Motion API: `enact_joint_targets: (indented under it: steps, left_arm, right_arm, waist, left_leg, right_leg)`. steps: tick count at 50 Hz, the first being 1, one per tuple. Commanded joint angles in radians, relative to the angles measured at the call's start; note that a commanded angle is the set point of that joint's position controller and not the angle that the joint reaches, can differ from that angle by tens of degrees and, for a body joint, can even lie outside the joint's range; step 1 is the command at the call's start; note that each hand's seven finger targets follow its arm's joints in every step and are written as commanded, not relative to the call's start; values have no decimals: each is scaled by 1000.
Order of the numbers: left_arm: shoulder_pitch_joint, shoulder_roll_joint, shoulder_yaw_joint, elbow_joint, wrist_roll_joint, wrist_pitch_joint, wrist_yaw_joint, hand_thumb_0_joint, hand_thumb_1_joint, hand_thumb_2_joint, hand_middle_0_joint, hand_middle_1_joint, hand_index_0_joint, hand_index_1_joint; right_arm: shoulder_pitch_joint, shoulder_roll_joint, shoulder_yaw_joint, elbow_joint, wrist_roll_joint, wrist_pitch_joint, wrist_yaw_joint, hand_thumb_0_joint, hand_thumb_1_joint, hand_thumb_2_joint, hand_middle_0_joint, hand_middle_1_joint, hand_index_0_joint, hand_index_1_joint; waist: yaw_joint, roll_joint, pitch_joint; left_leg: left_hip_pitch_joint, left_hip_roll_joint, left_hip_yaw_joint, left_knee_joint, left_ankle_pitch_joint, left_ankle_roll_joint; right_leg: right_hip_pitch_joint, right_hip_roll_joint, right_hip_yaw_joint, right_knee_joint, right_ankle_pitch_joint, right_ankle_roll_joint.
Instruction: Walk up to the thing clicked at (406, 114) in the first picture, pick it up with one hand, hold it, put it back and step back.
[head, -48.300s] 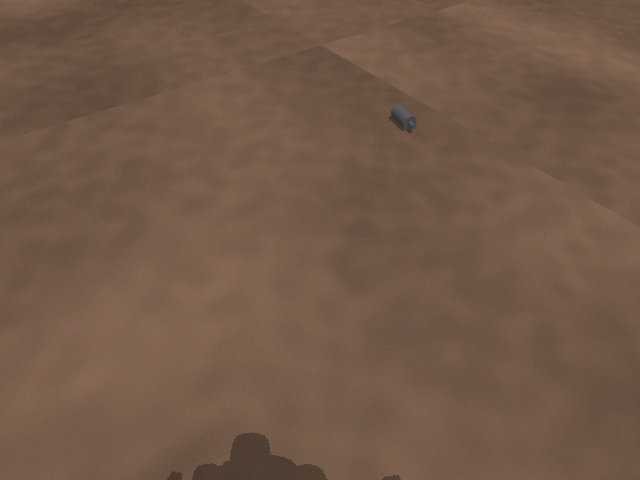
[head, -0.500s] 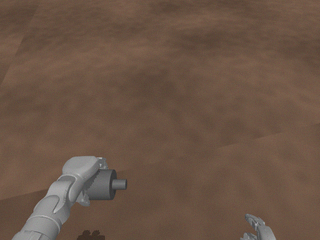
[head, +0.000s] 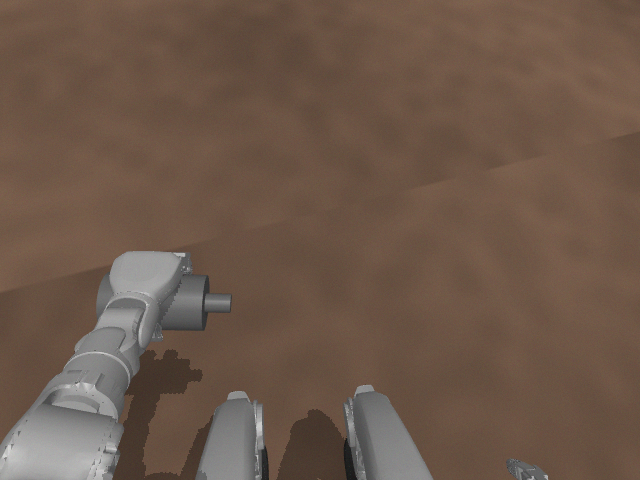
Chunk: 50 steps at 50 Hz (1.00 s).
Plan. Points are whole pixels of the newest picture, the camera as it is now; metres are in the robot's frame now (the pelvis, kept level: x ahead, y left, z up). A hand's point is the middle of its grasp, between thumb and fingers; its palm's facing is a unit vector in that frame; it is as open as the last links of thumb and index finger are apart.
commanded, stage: crouch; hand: left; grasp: from above
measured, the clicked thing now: (170, 301) +0.39 +0.20 -0.14
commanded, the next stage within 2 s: lower in 1.32 s
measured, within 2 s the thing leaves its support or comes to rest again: neither
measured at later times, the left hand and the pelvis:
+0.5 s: hand (191, 318) +0.42 +0.21 -0.32, palm faces -0.45 +0.02 -0.90, open 11.0 cm; pelvis -0.02 +0.00 -0.17, yaw -3 degrees
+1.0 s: hand (201, 321) +0.44 +0.21 -0.41, palm faces -0.47 +0.01 -0.88, open 11.0 cm; pelvis -0.02 -0.01 -0.23, yaw -5 degrees
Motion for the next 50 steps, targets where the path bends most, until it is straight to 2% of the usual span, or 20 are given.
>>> enact_joint_targets:
  steps: [1,3,4,5,6,8,9,10,13,15,17,22,26,28,33,35,38,40,46,50]
  left_arm:
    - [-392,225,83,-141,-11,25,56,0,768,924,-1106,-752,-1109,-752]
    - [-404,216,79,-98,-13,31,45,0,779,938,-1116,-752,-1117,-753]
    - [-470,244,88,-162,-16,23,46,0,767,939,-1115,-747,-1114,-752]
    - [-404,253,104,-68,-12,27,43,0,769,968,-1115,-765,-1113,-770]
    - [-443,235,91,-84,-18,25,41,0,779,934,-1111,-755,-1115,-754]
    - [-477,275,110,-73,-14,11,38,0,781,929,-1113,-749,-1118,-748]
    - [-472,250,100,-38,-12,6,35,0,768,932,-1103,-734,-1106,-734]
    - [-485,278,110,-58,-13,-1,36,0,783,895,-1106,-740,-1117,-731]
    - [-527,324,140,-61,0,-25,46,0,755,960,-1089,-760,-1093,-758]
    - [-582,318,132,-101,11,-44,57,0,743,945,-1087,-755,-1092,-753]
    - [-571,303,126,-35,16,-46,71,0,724,952,-1073,-749,-1076,-750]
    - [-597,331,149,-31,31,-43,96,0,728,965,-1091,-749,-1089,-753]
    - [-601,334,151,11,36,-36,104,0,703,946,-1067,-741,-1067,-743]
    - [-656,375,174,-23,38,-38,109,0,692,977,-1066,-743,-1060,-752]
    - [-594,351,162,67,35,-35,102,0,665,901,-1041,-700,-1040,-703]
    - [-631,407,186,21,39,-44,99,0,679,909,-1051,-716,-1051,-718]
    - [-615,374,169,77,36,-49,94,0,674,922,-1049,-726,-1047,-729]
    - [-627,406,187,67,35,-54,95,0,663,891,-1035,-704,-1035,-705]
    - [-675,414,186,68,45,-67,95,0,673,908,-1050,-710,-1045,-716]
    - [-687,421,189,115,50,-72,102,0,679,894,-1048,-714,-1046,-716]
  right_arm:
    - [70,-170,-58,-66,-12,-43,-18,0,-897,-899,199,299,200,299]
    - [76,-171,-53,-56,-18,-49,-14,0,-897,-899,199,299,199,299]
    - [82,-168,-54,-62,-17,-51,-15,0,-899,-900,199,299,199,299]
    - [84,-175,-50,-54,-22,-52,-13,0,-900,-900,199,299,199,299]
    - [83,-169,-45,-56,-20,-55,-12,0,-897,-899,199,299,199,299]
    - [86,-177,-45,-52,-25,-60,-7,0,-896,-898,199,299,200,299]
    - [89,-179,-40,-45,-28,-66,-5,0,-894,-897,200,299,200,299]
    - [92,-176,-34,-45,-28,-69,0,0,-897,-898,199,299,200,299]
    - [102,-185,-28,-36,-38,-83,16,0,-895,-898,200,299,200,299]
    - [105,-170,-20,-28,-44,-90,25,0,-899,-899,200,299,200,299]
    - [110,-179,-23,-16,-48,-96,34,0,-897,-899,200,299,200,299]
    - [132,-181,-16,7,-67,-103,62,0,-905,-903,199,299,200,299]
    - [123,-175,-13,7,-73,-102,79,0,-907,-903,199,299,200,299]
    - [127,-183,-13,12,-77,-101,84,0,-907,-903,200,299,200,299]
    - [118,-182,-5,10,-81,-100,102,0,-908,-903,200,299,200,299]
    - [128,-180,-5,14,-83,-94,107,0,-911,-904,199,299,200,299]
    - [116,-179,1,13,-87,-92,114,0,-909,-904,200,299,200,299]
    - [114,-185,0,13,-84,-90,115,0,-907,-903,200,299,200,299]
    - [126,-193,2,23,-89,-85,124,0,-912,-905,200,300,200,300]
    - [132,-205,7,29,-92,-90,127,0,-913,-905,200,300,200,300]
  waist:
    - [-8,84,-525]
    - [-30,71,-521]
    - [-23,96,-564]
    - [-29,68,-524]
    - [-38,76,-524]
    - [-43,73,-538]
    - [-66,69,-509]
    - [-53,79,-544]
    - [-64,114,-611]
    - [-61,148,-648]
    - [-84,133,-621]
    - [-78,199,-712]
    - [-84,208,-676]
    - [-93,219,-685]
    - [-95,204,-641]
    - [-92,179,-673]
    - [-101,175,-631]
    - [-88,181,-647]
    - [-104,206,-658]
    - [-118,218,-594]
  left_leg:
    - [257,-20,1,-72,102,12]
    - [209,-15,-15,-24,91,14]
    - [191,-20,-8,-9,57,13]
    - [152,-18,-16,10,33,14]
    - [115,-21,-17,29,15,14]
    - [74,-23,-28,65,-44,13]
    - [42,-22,-38,89,-56,13]
    - [24,-25,-27,119,-43,17]
    - [-8,-26,-31,193,-4,15]
    - [-14,-27,-24,224,-16,14]
    - [-70,-25,-13,268,-23,18]
    - [-36,-20,-6,359,101,17]
    - [-99,-17,-2,404,92,17]
    - [-112,-14,-8,424,83,16]
    - [-179,-13,5,486,94,23]
    - [-212,-15,12,518,107,30]
    - [-283,-15,15,540,61,31]
    - [-281,-14,10,546,65,30]
    - [-275,-10,1,586,79,25]
    - [-298,-8,-8,592,27,21]
  right_leg:
    - [28,14,-65,-44,133,-74]
    - [-50,15,-73,6,115,-74]
    - [-54,15,-73,20,94,-78]
    - [-95,14,-77,42,70,-76]
    - [-125,14,-79,64,54,-79]
    - [-182,17,-84,100,4,-82]
    - [-228,12,-86,123,-5,-79]
    - [-227,13,-83,140,6,-82]
    - [-288,9,-89,214,32,-80]
    - [-316,15,-94,242,24,-84]
    - [-350,17,-96,254,24,-78]
    - [-380,18,-108,339,118,-78]
    - [-412,21,-115,383,122,-78]
    - [-434,21,-119,410,118,-77]
    - [-446,29,-119,444,141,-72]
    - [-410,35,-114,456,165,-68]
    - [-436,40,-116,474,132,-66]
    - [-456,42,-123,495,126,-69]
    - [-504,46,-137,550,136,-73]
    - [-577,40,-148,577,87,-77]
